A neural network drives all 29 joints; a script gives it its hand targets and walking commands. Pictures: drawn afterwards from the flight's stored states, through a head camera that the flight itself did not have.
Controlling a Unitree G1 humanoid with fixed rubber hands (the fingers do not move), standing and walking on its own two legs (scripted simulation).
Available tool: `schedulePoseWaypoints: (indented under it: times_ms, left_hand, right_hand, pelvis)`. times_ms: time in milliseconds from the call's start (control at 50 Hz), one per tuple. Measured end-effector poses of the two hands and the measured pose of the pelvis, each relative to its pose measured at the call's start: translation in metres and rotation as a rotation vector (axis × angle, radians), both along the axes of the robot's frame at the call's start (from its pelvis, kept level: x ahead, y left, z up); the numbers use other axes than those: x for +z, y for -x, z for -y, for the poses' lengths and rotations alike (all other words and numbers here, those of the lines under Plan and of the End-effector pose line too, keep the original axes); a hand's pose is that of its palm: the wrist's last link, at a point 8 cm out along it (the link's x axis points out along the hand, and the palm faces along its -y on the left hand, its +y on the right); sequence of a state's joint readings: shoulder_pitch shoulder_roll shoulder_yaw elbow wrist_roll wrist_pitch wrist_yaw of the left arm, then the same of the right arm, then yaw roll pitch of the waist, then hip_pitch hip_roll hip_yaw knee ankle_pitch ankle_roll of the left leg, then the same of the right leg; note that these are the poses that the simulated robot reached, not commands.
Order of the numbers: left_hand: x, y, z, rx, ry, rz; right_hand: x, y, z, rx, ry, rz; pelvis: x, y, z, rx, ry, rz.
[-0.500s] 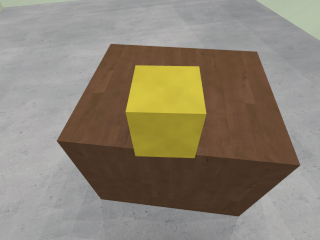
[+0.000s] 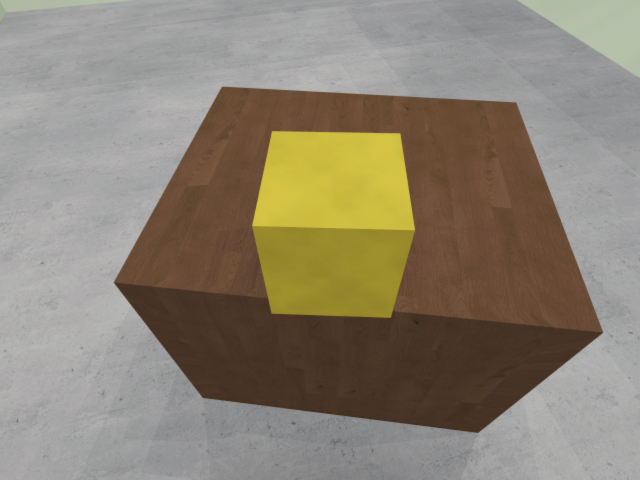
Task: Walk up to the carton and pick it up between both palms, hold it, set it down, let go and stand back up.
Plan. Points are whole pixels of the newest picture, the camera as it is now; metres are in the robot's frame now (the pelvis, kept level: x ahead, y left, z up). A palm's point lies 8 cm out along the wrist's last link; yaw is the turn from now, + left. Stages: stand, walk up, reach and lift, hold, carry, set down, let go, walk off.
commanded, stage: stand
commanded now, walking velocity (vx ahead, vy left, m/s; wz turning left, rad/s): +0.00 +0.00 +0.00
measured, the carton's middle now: (333, 227) +0.48 +0.00 +0.00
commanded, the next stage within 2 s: none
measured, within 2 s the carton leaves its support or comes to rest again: neither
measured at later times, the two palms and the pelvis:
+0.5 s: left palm out of the picture -0.03 +0.21 -0.15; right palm out of the picture -0.03 -0.21 -0.15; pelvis +0.00 +0.00 +0.00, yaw +0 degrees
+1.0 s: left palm out of the picture -0.03 +0.20 -0.15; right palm out of the picture -0.03 -0.21 -0.15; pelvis +0.01 +0.00 +0.00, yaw +0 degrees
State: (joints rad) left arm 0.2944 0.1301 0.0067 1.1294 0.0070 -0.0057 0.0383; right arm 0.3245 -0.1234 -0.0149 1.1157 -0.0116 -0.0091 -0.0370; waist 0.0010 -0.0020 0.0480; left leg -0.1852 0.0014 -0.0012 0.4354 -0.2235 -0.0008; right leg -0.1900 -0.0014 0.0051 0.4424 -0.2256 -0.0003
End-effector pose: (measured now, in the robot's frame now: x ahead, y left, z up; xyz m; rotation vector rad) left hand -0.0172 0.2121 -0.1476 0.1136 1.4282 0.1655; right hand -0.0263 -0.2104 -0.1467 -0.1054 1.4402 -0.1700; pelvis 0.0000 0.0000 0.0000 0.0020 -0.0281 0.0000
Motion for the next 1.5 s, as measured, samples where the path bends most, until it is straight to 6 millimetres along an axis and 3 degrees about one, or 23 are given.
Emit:
schedulePoseWaypoints:
  times_ms: [840, 1500]
  left_hand:
    - [0.000, 0.013, 0.008, 0.009, 0.014, -0.039]
    - [0.001, 0.012, 0.010, 0.013, 0.019, -0.042]
  right_hand:
    - [0.000, 0.008, -0.002, 0.004, -0.009, -0.035]
    - [0.001, 0.007, -0.004, 0.003, -0.013, -0.039]
  pelvis:
    - [0.000, -0.005, 0.002, 0.002, 0.004, -0.010]
    - [0.001, -0.010, 0.002, 0.002, 0.003, -0.012]
